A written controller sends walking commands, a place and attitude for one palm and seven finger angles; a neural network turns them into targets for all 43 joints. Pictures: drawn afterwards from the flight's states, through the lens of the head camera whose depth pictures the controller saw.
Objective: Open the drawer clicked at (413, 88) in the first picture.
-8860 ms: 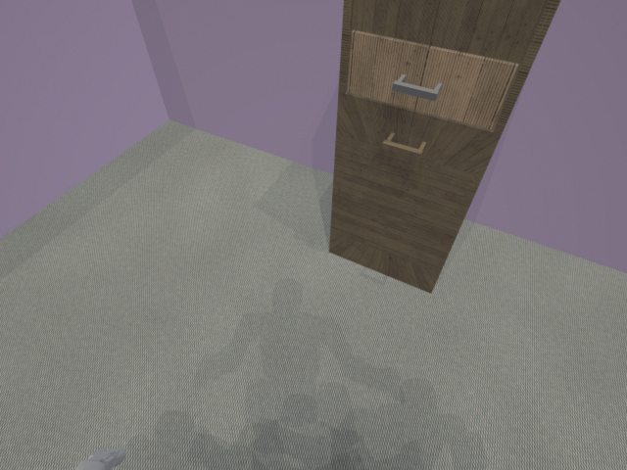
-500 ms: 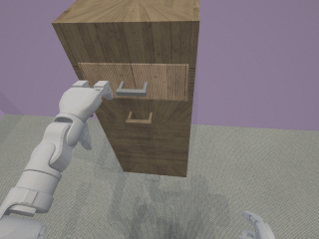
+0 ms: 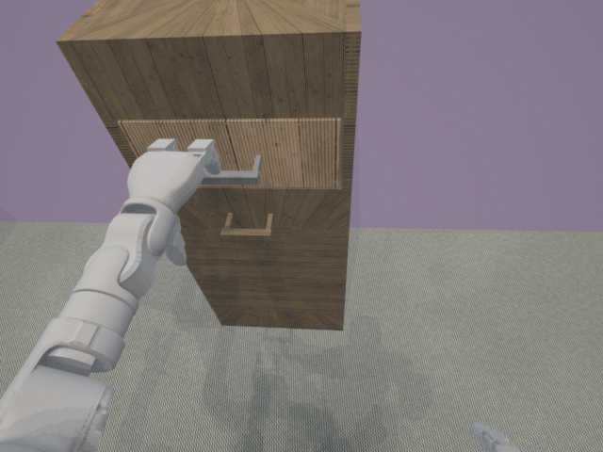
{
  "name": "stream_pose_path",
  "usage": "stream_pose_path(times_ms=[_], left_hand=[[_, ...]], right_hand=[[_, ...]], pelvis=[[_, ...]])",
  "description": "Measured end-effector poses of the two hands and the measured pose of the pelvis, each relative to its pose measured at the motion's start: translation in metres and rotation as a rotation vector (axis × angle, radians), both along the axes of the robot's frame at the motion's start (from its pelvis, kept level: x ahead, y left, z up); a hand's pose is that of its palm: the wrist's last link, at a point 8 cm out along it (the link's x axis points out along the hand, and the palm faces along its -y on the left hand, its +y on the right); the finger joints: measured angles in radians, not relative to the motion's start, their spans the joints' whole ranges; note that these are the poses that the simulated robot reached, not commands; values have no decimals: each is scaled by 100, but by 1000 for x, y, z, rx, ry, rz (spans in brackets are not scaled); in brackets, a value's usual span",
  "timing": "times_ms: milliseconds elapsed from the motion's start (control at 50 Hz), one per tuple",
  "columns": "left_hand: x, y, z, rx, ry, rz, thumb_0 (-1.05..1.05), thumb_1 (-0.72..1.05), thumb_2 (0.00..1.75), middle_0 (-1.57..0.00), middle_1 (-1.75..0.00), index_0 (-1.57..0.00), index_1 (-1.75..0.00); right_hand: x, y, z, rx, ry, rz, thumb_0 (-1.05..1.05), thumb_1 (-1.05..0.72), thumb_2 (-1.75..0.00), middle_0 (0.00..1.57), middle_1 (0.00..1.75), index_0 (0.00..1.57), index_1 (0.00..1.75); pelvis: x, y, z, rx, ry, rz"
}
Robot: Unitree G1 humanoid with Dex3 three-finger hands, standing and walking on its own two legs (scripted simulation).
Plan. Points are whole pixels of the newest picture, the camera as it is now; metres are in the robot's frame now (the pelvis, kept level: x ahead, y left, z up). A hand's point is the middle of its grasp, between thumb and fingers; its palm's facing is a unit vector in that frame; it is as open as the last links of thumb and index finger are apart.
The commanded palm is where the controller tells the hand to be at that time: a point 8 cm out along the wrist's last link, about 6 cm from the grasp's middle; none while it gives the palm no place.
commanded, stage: move the hooked fingers above the handle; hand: left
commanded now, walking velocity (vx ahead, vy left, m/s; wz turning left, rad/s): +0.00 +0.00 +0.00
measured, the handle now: (231, 169) +0.56 +0.18 +0.03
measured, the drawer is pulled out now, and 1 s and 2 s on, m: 0.00 0.00 0.00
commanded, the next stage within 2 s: lower the fingers behind the handle in 1.32 s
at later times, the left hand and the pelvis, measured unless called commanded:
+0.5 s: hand (214, 173) +0.49 +0.18 +0.08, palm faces -0.01 -0.01 -1.00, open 13.8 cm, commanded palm +0.48 +0.19 +0.14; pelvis +0.01 +0.00 -0.01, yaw +0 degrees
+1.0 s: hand (221, 169) +0.51 +0.17 +0.08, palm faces +0.00 -0.01 -1.00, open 13.8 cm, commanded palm +0.49 +0.18 +0.14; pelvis +0.01 +0.00 -0.01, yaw -1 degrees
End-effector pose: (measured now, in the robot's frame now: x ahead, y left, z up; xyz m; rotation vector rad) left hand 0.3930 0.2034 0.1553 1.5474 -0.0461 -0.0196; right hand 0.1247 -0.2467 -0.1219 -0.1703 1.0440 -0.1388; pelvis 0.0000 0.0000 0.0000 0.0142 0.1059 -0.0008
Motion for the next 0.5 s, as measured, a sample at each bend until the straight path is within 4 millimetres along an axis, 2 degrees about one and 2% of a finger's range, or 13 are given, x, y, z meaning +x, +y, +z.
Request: stream_pose_path(times_ms=[120, 240, 360, 500], left_hand=[[18, -4, -4, 1, 13, 7, 0, -49, 30, -32, -121, -32, -120], [35, -5, -10, 10, 28, 11, 0, -49, 30, -32, -121, -32, -120], [55, -10, -16, 12, 34, 11, -1, -49, 30, -32, -121, -32, -120], [80, -24, -18, 12, 23, 8, -1, -49, 30, -32, -121, -32, -120]], right_hand=[[1, 0, -1, -3, 9, -9, 1, -91, -89, 20, 30, 20, 30], [-10, -5, -4, -17, 46, -26, 1, -91, -89, 20, 30, 20, 30], [-32, -13, -9, -36, 110, -57, 1, -91, -89, 20, 30, 20, 30], [-68, -20, -15, -46, 198, -110, 1, -91, -89, 20, 30, 20, 30]], pelvis=[[4, 0, -2, -1, 19, -2], [6, 0, -4, -2, 42, 1], [7, -1, -7, -3, 71, 3], [9, 0, -10, -5, 107, -3]])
